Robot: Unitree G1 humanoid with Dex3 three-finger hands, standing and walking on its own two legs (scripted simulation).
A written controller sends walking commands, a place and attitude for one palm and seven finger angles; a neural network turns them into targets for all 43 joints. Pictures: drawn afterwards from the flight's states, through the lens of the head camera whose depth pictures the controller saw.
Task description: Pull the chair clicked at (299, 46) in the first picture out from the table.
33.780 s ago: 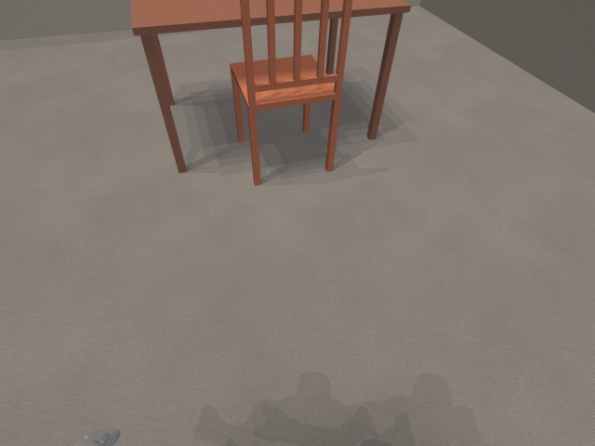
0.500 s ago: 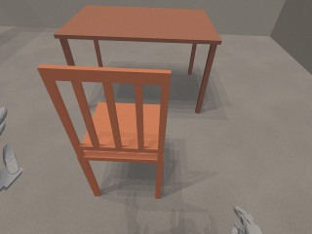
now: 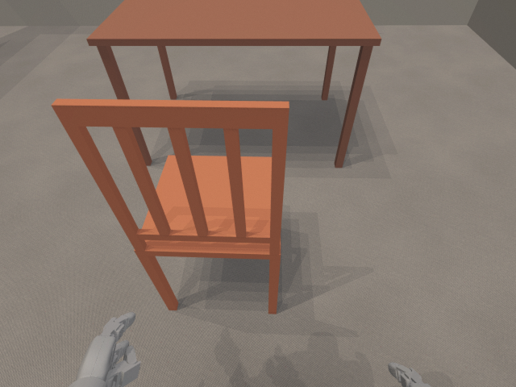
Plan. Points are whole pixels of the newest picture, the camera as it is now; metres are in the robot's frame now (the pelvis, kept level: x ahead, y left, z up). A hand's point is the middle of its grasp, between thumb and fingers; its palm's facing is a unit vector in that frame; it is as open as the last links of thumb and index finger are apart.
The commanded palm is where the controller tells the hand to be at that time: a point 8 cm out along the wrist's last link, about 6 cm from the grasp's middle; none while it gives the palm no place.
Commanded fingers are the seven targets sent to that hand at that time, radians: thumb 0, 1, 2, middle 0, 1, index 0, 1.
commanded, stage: let the arm hang, fingers relaxed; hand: left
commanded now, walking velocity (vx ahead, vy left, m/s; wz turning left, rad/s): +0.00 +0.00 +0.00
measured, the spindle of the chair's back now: (191, 188) +0.54 +0.18 -0.05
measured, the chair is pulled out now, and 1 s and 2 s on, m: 0.64 0.64 0.64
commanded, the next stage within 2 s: look to check the result in 0.92 s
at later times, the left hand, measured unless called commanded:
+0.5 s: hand out of the picture -0.04 +0.18 -0.16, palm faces +0.01 -0.97 -0.26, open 7.3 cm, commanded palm none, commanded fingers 0.00 0.90 0.90 -0.20 -0.30 -0.20 -0.30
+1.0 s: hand out of the picture -0.02 +0.14 -0.17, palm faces +0.02 -0.98 -0.18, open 7.3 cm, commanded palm none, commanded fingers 0.00 0.90 0.90 -0.20 -0.30 -0.20 -0.30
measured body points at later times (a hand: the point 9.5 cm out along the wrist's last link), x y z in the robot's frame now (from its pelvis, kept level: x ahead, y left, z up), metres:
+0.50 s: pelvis -0.01 -0.02 +0.00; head +0.00 -0.03 +0.45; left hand -0.04 +0.23 -0.14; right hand -0.03 -0.24 -0.16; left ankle +0.02 +0.11 -0.73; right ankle +0.02 -0.15 -0.73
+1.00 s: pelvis -0.01 -0.03 +0.01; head +0.00 -0.03 +0.45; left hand -0.02 +0.19 -0.15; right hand -0.03 -0.23 -0.16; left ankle +0.02 +0.11 -0.73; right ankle +0.02 -0.15 -0.73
